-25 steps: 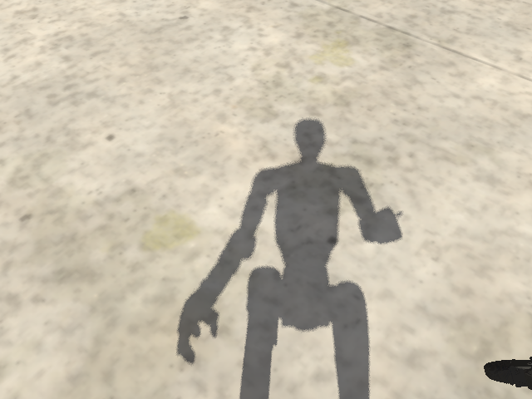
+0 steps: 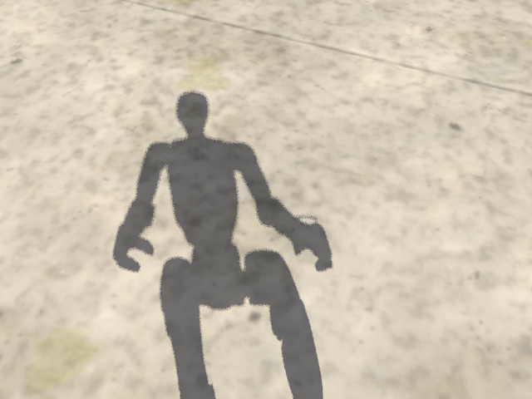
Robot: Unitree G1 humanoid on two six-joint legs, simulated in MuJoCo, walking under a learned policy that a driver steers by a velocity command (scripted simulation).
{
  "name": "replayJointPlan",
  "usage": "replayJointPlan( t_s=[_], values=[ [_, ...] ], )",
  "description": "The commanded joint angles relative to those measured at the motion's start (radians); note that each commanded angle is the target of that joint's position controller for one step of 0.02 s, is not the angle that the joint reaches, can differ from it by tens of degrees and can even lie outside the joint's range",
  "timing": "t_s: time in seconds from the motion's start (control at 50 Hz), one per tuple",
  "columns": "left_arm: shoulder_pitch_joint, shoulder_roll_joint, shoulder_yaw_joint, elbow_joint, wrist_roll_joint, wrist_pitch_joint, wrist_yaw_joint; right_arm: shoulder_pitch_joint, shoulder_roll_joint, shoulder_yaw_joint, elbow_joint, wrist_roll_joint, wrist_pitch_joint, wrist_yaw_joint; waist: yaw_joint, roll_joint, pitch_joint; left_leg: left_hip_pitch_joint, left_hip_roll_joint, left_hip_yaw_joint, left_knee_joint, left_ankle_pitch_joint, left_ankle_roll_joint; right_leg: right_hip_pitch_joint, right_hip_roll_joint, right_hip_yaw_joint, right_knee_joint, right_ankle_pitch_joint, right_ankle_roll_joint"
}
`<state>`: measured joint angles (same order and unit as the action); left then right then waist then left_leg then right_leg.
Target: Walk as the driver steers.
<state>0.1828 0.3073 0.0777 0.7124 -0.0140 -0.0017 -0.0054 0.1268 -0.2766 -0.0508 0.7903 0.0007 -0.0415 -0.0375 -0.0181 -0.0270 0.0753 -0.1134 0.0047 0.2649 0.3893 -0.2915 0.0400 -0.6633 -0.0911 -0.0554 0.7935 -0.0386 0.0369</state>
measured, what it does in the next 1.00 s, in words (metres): walks ahead, turning right: right foot, then left foot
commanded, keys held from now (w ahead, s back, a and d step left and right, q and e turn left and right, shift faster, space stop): e+shift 0.76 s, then shift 0.16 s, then q+shift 0.08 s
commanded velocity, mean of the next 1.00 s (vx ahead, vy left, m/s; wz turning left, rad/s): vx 0.03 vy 0.00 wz -0.84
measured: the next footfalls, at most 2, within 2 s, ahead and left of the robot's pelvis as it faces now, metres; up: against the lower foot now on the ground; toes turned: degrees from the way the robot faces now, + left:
right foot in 0.10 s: +0.20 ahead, -0.10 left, +0.00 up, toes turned -8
left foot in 0.54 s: +0.30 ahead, +0.08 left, +0.00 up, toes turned -41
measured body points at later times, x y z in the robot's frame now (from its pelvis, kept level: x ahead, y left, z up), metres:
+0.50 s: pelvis +0.14 +0.00 +0.00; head +0.18 -0.02 +0.44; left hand +0.43 +0.19 -0.07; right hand +0.18 -0.33 -0.10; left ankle +0.26 +0.12 -0.72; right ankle +0.16 -0.10 -0.74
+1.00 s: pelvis +0.16 +0.01 -0.01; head +0.17 -0.03 +0.44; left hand +0.48 +0.02 -0.08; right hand +0.01 -0.27 -0.12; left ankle +0.27 +0.10 -0.74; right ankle +0.06 -0.07 -0.74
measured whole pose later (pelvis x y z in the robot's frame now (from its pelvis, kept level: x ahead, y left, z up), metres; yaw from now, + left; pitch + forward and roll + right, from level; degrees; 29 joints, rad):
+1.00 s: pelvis +0.16 +0.01 -0.01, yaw -51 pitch +2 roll +1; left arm 0.13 0.29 0.05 0.55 0.00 0.06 0.00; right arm 0.17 -0.31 -0.07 0.76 0.01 0.01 0.00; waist -0.05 0.01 0.06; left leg -0.28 0.10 0.14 0.53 -0.27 -0.03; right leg -0.28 -0.03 0.00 0.52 -0.26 0.00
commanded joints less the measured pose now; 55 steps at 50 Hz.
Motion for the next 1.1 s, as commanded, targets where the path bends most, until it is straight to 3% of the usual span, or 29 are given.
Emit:
replayJointPlan(
  t_s=[0.02, 0.06, 0.08, 0.1, 0.12, 0.14, 0.16, 0.2, 0.28, 0.34, 0.46, 0.52, 0.54, 0.56, 0.58, 0.6, 0.62, 0.66, 0.72, 0.78, 0.84, 0.9, 0.96, 0.98, 1.0, 1.02, 1.04, 1.08, 1.1],
  values=[
    [0.093, 0.065, 0.02, -0.061, 0.002, 0.014, -0.039, -0.116, -0.146, -0.039, -0.077, 0.029, 0.005, -0.007, 0.063, 0.105, -0.115, 0.008, 0.289, -0.047, 0.008, 0.67, 0.117, 0.19, 0.011, -0.025, -0.073, -0.02, -0.055],
    [0.143, 0.108, 0.043, -0.071, 0.001, 0.018, -0.042, -0.123, -0.158, -0.05, -0.078, 0.048, 0.017, -0.007, 0.098, 0.102, -0.129, 0.028, 0.286, -0.033, 0.166, 0.787, 0.072, 0.268, 0.07, -0.072, -0.13, -0.101, -0.109],
    [0.238, 0.135, 0.062, -0.05, 0.002, 0.012, -0.033, -0.121, -0.147, -0.05, -0.078, 0.053, 0.024, -0.003, 0.146, 0.055, -0.162, -0.005, 0.248, -0.013, 0.342, 0.764, 0.034, 0.397, 0.116, -0.079, -0.221, -0.044, -0.15],
    [0.284, 0.222, 0.09, -0.05, 0.004, 0.006, -0.011, -0.077, -0.132, -0.047, -0.084, 0.031, 0.026, 0.005, 0.155, -0.118, -0.15, -0.168, 0.153, -0.02, 0.597, 0.402, -0.04, 0.542, 0.056, 0.094, -0.305, 0.445, -0.209],
    [0.215, 0.304, 0.095, -0.087, 0.025, 0.003, -0.001, -0.004, -0.058, -0.028, -0.116, -0.027, 0.025, 0.019, 0.027, -0.341, -0.207, -0.501, -0.071, -0.09, 0.94, -0.4, -0.12, 0.743, -0.134, 0.515, -0.275, 0.801, -0.392],
    [0.19, 0.287, 0.086, -0.141, 0.048, -0.016, -0.019, 0.006, -0.111, -0.028, -0.119, -0.017, 0.019, 0.031, 0.063, -0.233, -0.43, -0.559, -0.103, -0.364, 1.061, -0.404, -0.111, 0.818, -0.234, 0.776, -0.406, 0.474, -0.489],
    [0.129, 0.257, 0.081, -0.165, 0.032, -0.028, -0.025, -0.057, -0.14, -0.036, -0.133, 0.012, 0.012, 0.036, 0.065, -0.115, -0.378, -0.6, -0.071, -0.41, 1.045, -0.322, -0.082, 0.782, -0.224, 0.735, -0.454, 0.244, -0.45],
    [0.035, 0.176, 0.06, -0.179, -0.018, -0.018, -0.003, -0.125, -0.128, -0.037, -0.13, -0.009, 0.015, 0.018, 0.022, 0.035, -0.214, -0.599, -0.013, -0.415, 0.88, -0.183, -0.068, 0.577, -0.137, 0.593, -0.474, 0.031, -0.339],
    [0.011, 0.173, 0.066, -0.216, 0.004, 0.015, 0.043, -0.128, -0.08, -0.032, -0.112, -0.003, 0.028, 0.017, 0.004, -0.01, -0.217, -0.451, -0.055, -0.396, 0.583, -0.095, -0.095, 0.471, -0.027, 0.482, -0.455, 0.107, -0.266],
    [0.019, 0.189, 0.076, -0.224, -0.002, 0.033, 0.06, -0.128, -0.068, -0.028, -0.101, 0.006, 0.031, 0.014, 0.016, -0.042, -0.238, -0.418, -0.076, -0.413, 0.463, -0.036, -0.119, 0.467, -0.011, 0.508, -0.44, 0.037, -0.247],
    [-0.012, 0.176, 0.073, -0.249, 0.001, 0.056, 0.051, -0.138, -0.097, -0.044, -0.101, 0.009, 0.016, 0.022, 0.048, -0.144, -0.197, -0.334, -0.089, -0.429, 0.285, 0.001, -0.107, 0.432, 0.027, 0.601, -0.419, -0.121, -0.21],
    [-0.054, 0.173, 0.07, -0.267, -0.008, 0.062, 0.043, -0.069, -0.125, -0.062, -0.085, 0.012, -0.002, 0.032, 0.02, -0.162, -0.196, -0.198, -0.076, -0.418, 0.079, 0.063, -0.079, 0.41, 0.059, 0.645, -0.362, -0.11, -0.181],
    [-0.06, 0.158, 0.064, -0.271, -0.013, 0.063, 0.04, -0.03, -0.143, -0.072, -0.072, 0.009, -0.004, 0.032, 0.005, -0.13, -0.199, -0.098, -0.028, -0.421, -0.031, 0.152, -0.059, 0.36, 0.1, 0.619, -0.307, -0.191, -0.152],
    [0.016, 0.099, 0.046, -0.262, -0.008, 0.065, 0.035, -0.029, -0.198, -0.084, -0.083, -0.004, 0.005, 0.027, 0.047, 0.041, -0.241, 0.038, 0.173, -0.583, -0.066, 0.159, 0.019, 0.254, 0.189, 0.501, -0.119, -0.501, -0.107],
    [0.015, 0.114, 0.049, -0.291, -0.016, 0.056, 0.03, -0.048, -0.236, -0.086, -0.088, -0.039, 0.016, 0.024, 0.077, 0.321, -0.184, -0.003, 0.324, -0.814, -0.135, 0.217, 0.161, 0.078, 0.296, 0.29, 0.119, -0.596, -0.055],
    [0.029, 0.207, 0.072, -0.275, -0.001, 0.043, 0.022, -0.092, -0.183, -0.078, -0.121, -0.046, 0.011, 0.019, 0.079, 0.275, -0.15, -0.041, 0.372, -0.828, -0.134, 0.211, 0.206, 0.026, 0.199, 0.275, 0.294, -0.533, -0.014],
    [0.036, 0.234, 0.082, -0.246, -0.006, 0.045, 0.017, -0.133, -0.134, -0.065, -0.142, -0.033, 0.015, 0.007, 0.078, 0.201, -0.131, -0.059, 0.317, -0.702, -0.11, 0.175, 0.176, 0.027, 0.164, 0.248, 0.357, -0.458, 0.002],
    [0.058, 0.191, 0.071, -0.218, -0.003, 0.06, 0.019, -0.144, -0.118, -0.056, -0.154, -0.01, 0.029, -0.014, 0.064, 0.13, -0.104, -0.056, 0.233, -0.551, -0.089, 0.164, 0.133, -0.003, 0.134, 0.202, 0.476, -0.356, 0.028],
    [-0.008, 0.136, 0.044, -0.251, -0.021, 0.059, 0.013, -0.071, -0.138, -0.055, -0.145, -0.022, 0.042, -0.027, 0.011, 0.142, -0.09, -0.001, 0.219, -0.422, -0.105, 0.269, 0.155, -0.055, 0.072, 0.105, 0.439, -0.303, 0.054],
    [-0.069, 0.113, 0.03, -0.277, -0.014, 0.056, 0.014, 0.002, -0.167, -0.064, -0.133, -0.026, 0.05, -0.021, -0.041, 0.163, -0.126, 0.091, 0.26, -0.387, -0.102, 0.333, 0.19, -0.051, 0.023, 0.089, 0.321, -0.323, 0.077],
    [-0.068, 0.078, 0.012, -0.276, 0.002, 0.051, 0.012, -0.007, -0.201, -0.075, -0.13, -0.016, 0.055, 0.001, -0.032, 0.17, -0.163, 0.06, 0.273, -0.326, -0.082, 0.414, 0.196, 0.093, 0.026, 0.062, 0.162, -0.373, 0.062],
    [-0.04, 0.088, 0.015, -0.251, 0.001, 0.054, 0.01, -0.016, -0.213, -0.078, -0.124, 0.005, 0.052, 0.022, -0.017, 0.202, -0.174, 0.028, 0.285, -0.293, -0.052, 0.463, 0.187, 0.224, 0.06, 0.021, 0.0, -0.365, 0.036],
    [0.046, 0.062, 0.012, -0.2, 0.007, 0.055, 0.005, -0.016, -0.178, -0.058, -0.096, 0.038, 0.047, 0.03, 0.04, 0.188, -0.18, -0.034, 0.26, -0.284, 0.052, 0.459, 0.13, 0.456, 0.099, 0.018, -0.384, -0.177, -0.038],
    [0.066, 0.071, 0.01, -0.185, 0.012, 0.053, 0.009, 0.04, -0.11, -0.031, -0.068, 0.034, 0.038, 0.039, 0.037, 0.121, -0.199, -0.14, 0.219, -0.253, 0.097, 0.345, 0.056, 0.631, 0.066, 0.074, -0.483, -0.031, -0.063],
    [0.093, 0.118, 0.009, -0.188, 0.023, 0.052, 0.022, 0.065, -0.013, 0.011, -0.084, -0.025, 0.024, 0.059, 0.007, -0.115, -0.268, -0.311, 0.134, -0.19, 0.261, -0.064, -0.042, 0.83, -0.166, 0.325, -0.442, 0.353, -0.113],
    [0.013, 0.113, -0.001, -0.189, 0.063, 0.04, 0.023, 0.06, -0.025, 0.007, -0.091, -0.014, 0.024, 0.059, -0.003, -0.24, -0.262, -0.354, 0.104, -0.222, 0.314, -0.308, -0.091, 0.665, -0.295, 0.36, -0.416, 0.334, -0.273],
    [-0.027, 0.074, -0.006, -0.199, 0.072, 0.022, 0.014, 0.019, -0.121, -0.015, -0.086, 0.007, 0.033, 0.05, 0.037, -0.163, -0.221, -0.316, 0.108, -0.266, 0.391, -0.3, -0.109, 0.586, -0.245, 0.305, -0.44, 0.232, -0.297],
    [-0.045, 0.154, 0.025, -0.17, 0.057, 0.01, 0.024, 0.028, -0.19, -0.053, -0.069, 0.029, 0.054, 0.033, 0.042, -0.179, -0.142, -0.432, 0.066, -0.26, 0.605, -0.272, -0.12, 0.572, -0.206, 0.234, -0.452, 0.177, -0.269],
    [-0.057, 0.152, 0.026, -0.161, 0.041, 0.006, 0.032, 0.055, -0.203, -0.064, -0.064, 0.026, 0.068, 0.023, 0.036, -0.18, -0.118, -0.459, 0.063, -0.286, 0.696, -0.254, -0.13, 0.546, -0.219, 0.208, -0.452, 0.23, -0.268]
  ],
)
Keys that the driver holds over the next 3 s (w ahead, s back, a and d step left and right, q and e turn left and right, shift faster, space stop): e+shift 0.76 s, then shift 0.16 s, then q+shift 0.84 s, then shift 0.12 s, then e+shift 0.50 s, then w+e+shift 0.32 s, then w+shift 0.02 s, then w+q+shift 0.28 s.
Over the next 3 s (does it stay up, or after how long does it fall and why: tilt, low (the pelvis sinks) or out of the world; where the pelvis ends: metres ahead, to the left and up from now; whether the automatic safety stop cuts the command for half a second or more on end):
stays up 0.40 -0.32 -0.02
